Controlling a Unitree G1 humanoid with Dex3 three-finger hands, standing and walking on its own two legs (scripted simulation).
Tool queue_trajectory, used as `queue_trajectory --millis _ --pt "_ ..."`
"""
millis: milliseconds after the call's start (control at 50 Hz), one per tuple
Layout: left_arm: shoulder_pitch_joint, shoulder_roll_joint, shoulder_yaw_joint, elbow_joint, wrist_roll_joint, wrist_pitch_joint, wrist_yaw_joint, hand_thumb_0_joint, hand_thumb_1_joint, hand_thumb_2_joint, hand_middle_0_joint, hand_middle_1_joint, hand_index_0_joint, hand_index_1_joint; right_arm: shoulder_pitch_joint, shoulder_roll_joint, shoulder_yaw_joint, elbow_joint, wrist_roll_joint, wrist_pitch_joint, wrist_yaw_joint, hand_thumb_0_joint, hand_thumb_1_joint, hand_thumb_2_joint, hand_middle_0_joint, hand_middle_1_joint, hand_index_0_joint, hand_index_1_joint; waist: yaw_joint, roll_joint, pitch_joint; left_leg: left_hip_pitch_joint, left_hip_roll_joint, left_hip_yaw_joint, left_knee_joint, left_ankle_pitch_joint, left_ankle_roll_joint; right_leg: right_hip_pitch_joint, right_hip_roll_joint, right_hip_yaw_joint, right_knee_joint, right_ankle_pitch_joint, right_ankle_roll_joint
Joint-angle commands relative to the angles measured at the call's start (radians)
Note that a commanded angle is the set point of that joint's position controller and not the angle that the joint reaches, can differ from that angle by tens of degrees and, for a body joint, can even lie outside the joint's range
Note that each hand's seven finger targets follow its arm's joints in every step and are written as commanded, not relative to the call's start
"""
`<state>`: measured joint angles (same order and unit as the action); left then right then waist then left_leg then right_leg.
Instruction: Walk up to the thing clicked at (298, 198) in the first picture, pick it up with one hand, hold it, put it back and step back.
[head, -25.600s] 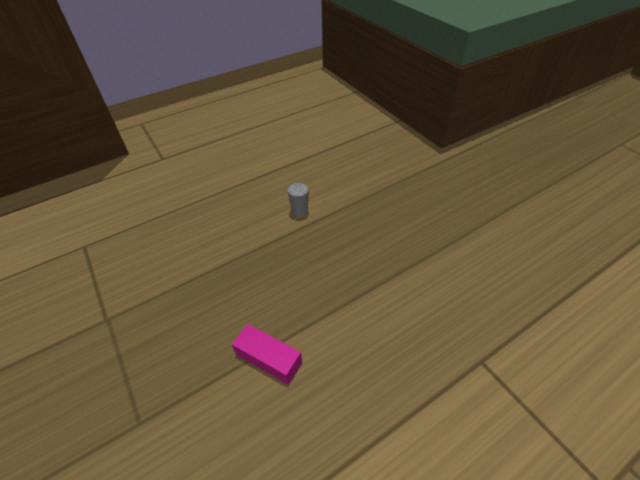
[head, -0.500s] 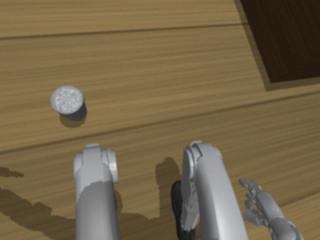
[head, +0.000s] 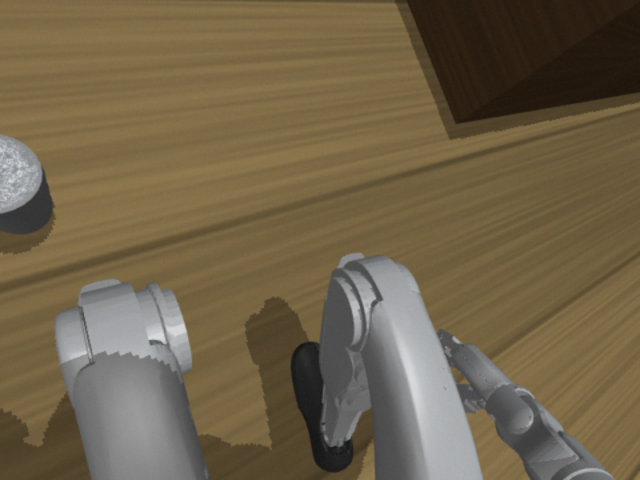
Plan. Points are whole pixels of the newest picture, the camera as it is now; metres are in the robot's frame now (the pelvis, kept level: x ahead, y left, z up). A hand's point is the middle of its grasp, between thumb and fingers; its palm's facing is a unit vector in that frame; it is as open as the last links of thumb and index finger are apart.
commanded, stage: close in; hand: left
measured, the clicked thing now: (7, 193) +0.45 +0.32 -0.22
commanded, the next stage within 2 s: rest palm in 0.54 s
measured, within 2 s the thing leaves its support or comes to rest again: leaves its support in 1.74 s
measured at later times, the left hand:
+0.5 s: hand out of the picture +0.40 +0.34 -0.18, palm faces +0.42 -0.91 -0.01, open 17.4 cm
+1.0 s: hand (0, 207) +0.43 +0.32 -0.19, palm faces +0.45 -0.89 -0.01, open 12.2 cm
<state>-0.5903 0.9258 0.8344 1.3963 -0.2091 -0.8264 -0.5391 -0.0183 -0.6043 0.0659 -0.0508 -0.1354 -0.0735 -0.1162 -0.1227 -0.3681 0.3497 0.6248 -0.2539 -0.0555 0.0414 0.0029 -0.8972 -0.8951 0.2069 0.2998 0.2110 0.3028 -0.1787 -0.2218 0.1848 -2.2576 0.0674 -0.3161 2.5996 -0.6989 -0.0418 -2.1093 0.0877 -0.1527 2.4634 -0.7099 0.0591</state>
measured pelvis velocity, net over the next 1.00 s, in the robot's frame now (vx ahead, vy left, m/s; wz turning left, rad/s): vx -0.01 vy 0.01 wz -0.08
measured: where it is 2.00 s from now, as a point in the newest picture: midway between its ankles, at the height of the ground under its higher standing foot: (245, 453)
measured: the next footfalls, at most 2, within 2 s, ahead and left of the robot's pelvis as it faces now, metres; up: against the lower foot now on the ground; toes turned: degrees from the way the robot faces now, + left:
none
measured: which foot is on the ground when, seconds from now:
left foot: down 0.00-1.00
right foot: down 0.00-1.00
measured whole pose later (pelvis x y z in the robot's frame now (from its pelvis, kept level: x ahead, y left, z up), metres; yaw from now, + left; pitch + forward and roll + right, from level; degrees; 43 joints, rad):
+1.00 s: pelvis -0.01 +0.01 -0.02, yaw -4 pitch +10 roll -17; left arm -0.63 0.89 0.61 1.50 -0.11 -1.10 -0.01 -0.01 0.02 0.45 -0.36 -0.37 -0.36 -0.37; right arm -0.20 -0.37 0.54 0.54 -0.37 0.07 0.13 0.00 -0.87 -0.90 0.21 0.30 0.21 0.30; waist -0.25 -0.30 0.32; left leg -2.23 0.07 -0.43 2.70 -0.71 -0.03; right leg -2.04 0.13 -0.23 2.47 -0.67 0.09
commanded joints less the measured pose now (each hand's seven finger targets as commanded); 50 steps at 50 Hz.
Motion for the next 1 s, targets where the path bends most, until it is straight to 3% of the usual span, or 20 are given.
queue_trajectory --millis 0,80,160,200,260,400,500,600,620,680,740,800,980 --pt "-0.158 0.283 -0.02 -0.095 -0.024 -0.143 0.062 0.0 -0.611 0.097 -0.039 -0.159 -0.085 -0.121 0.016 -0.332 -0.063 -0.053 -0.031 0.008 -0.02 0.0 -0.893 -0.892 0.2 0.301 0.2 0.301 -0.029 0.481 -0.585 0.451 0.042 0.114 -0.261 0.138 0.024 0.237 0.015 -0.127 -0.204 0.18 -0.077" --pt "-0.171 0.254 -0.044 -0.078 -0.009 -0.203 0.155 0.0 -0.611 0.11 -0.038 -0.155 -0.085 -0.117 -0.007 -0.344 -0.03 -0.065 -0.055 0.025 -0.004 0.0 -0.895 -0.894 0.2 0.301 0.2 0.301 -0.047 0.496 -0.555 0.463 0.045 0.093 -0.251 0.14 0.013 0.247 0.02 -0.154 -0.186 0.187 -0.072" --pt "-0.161 0.274 -0.037 -0.085 0.028 -0.25 0.251 0.0 -0.611 0.126 -0.038 -0.153 -0.08 -0.12 -0.011 -0.357 -0.012 -0.058 -0.087 0.051 0.013 0.0 -0.899 -0.896 0.2 0.301 0.2 0.301 -0.055 0.545 -0.533 0.483 0.049 0.077 -0.242 0.178 0.006 0.258 0.024 -0.168 -0.166 0.223 -0.07" --pt "-0.166 0.266 -0.058 -0.096 0.053 -0.264 0.289 0.0 -0.601 0.13 -0.038 -0.146 -0.076 -0.115 -0.022 -0.353 -0.001 -0.062 -0.1 0.064 0.02 0.0 -0.897 -0.896 0.2 0.3 0.2 0.3 -0.066 0.559 -0.514 0.476 0.05 0.071 -0.241 0.187 0.004 0.267 0.024 -0.172 -0.161 0.235 -0.069" --pt "-0.147 0.234 -0.09 -0.086 0.076 -0.275 0.326 0.0 -0.581 0.122 -0.045 -0.139 -0.081 -0.109 -0.032 -0.36 0.002 -0.064 -0.112 0.078 0.029 0.0 -0.901 -0.897 0.2 0.3 0.2 0.3 -0.085 0.569 -0.479 0.478 0.053 0.063 -0.242 0.185 0.002 0.259 0.026 -0.18 -0.158 0.243 -0.067" --pt "-0.177 0.151 -0.166 -0.063 0.072 -0.29 0.387 0.0 -0.577 0.131 -0.054 -0.137 -0.087 -0.111 -0.043 -0.364 0.018 -0.083 -0.116 0.098 0.046 0.0 -0.908 -0.899 0.201 0.3 0.2 0.3 -0.134 0.499 -0.442 0.428 0.047 0.04 -0.233 0.119 0.01 0.259 0.034 -0.201 -0.17 0.217 -0.057" --pt "-0.187 0.153 -0.19 -0.048 0.079 -0.313 0.43 0.0 -0.534 0.15 -0.08 -0.143 -0.11 -0.12 -0.054 -0.365 0.031 -0.096 -0.116 0.107 0.055 0.0 -0.905 -0.899 0.201 0.3 0.2 0.3 -0.137 0.484 -0.411 0.406 0.046 0.025 -0.237 0.074 0.012 0.246 0.04 -0.209 -0.168 0.185 -0.057" --pt "-0.185 0.141 -0.2 -0.032 0.09 -0.328 0.475 0.0 -0.527 0.176 -0.078 -0.147 -0.101 -0.132 -0.059 -0.365 0.041 -0.106 -0.121 0.117 0.06 0.0 -0.904 -0.901 0.201 0.3 0.2 0.3 -0.141 0.481 -0.398 0.412 0.048 0.013 -0.241 0.092 0.008 0.255 0.044 -0.216 -0.166 0.201 -0.056" --pt "-0.191 0.151 -0.2 -0.034 0.09 -0.333 0.483 0.0 -0.447 0.21 -0.102 -0.126 -0.101 -0.133 -0.057 -0.364 0.045 -0.103 -0.12 0.119 0.062 0.0 -0.891 -0.902 0.201 0.3 0.2 0.3 -0.143 0.488 -0.39 0.403 0.047 0.015 -0.24 0.082 0.01 0.259 0.045 -0.215 -0.168 0.196 -0.055" --pt "-0.189 0.16 -0.2 -0.03 0.094 -0.339 0.499 0.0 -0.392 0.236 -0.109 -0.132 -0.103 -0.142 -0.063 -0.363 0.051 -0.111 -0.122 0.123 0.064 0.0 -0.889 -0.903 0.201 0.3 0.2 0.3 -0.144 0.471 -0.392 0.394 0.048 0.02 -0.229 0.076 0.015 0.269 0.049 -0.213 -0.177 0.196 -0.053" --pt "-0.198 0.165 -0.196 -0.043 0.091 -0.351 0.51 0.0 -0.152 0.369 -0.305 -0.301 -0.303 -0.305 -0.066 -0.367 0.054 -0.111 -0.124 0.122 0.062 0.0 -0.874 -0.897 0.201 0.3 0.2 0.3 -0.15 0.49 -0.398 0.415 0.053 0.013 -0.233 0.086 0.011 0.269 0.05 -0.215 -0.171 0.207 -0.054" --pt "-0.201 0.17 -0.199 -0.034 0.096 -0.354 0.52 0.0 0.04 0.47 -0.38 -0.381 -0.376 -0.385 -0.059 -0.366 0.059 -0.108 -0.124 0.125 0.063 0.0 -0.868 -0.895 0.2 0.299 0.2 0.299 -0.155 0.505 -0.4 0.426 0.056 0.005 -0.241 0.091 0.008 0.273 0.052 -0.221 -0.168 0.216 -0.055" --pt "-0.224 0.154 -0.235 -0.03 0.101 -0.35 0.529 0.0 0.348 0.63 -0.557 -0.531 -0.545 -0.538 -0.05 -0.364 0.066 -0.101 -0.125 0.132 0.062 0.0 -0.861 -0.894 0.2 0.299 0.199 0.299 -0.177 0.494 -0.406 0.419 0.054 0.004 -0.224 0.124 0.012 0.292 0.055 -0.225 -0.177 0.253 -0.052"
